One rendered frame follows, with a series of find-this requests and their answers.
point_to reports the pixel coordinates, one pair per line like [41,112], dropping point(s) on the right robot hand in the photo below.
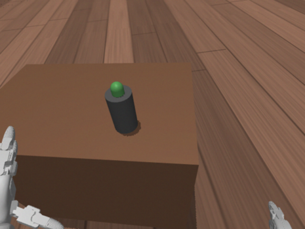
[277,218]

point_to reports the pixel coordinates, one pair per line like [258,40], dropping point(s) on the bottle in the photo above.
[120,102]

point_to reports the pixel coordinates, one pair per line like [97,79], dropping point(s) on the left robot hand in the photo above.
[29,216]

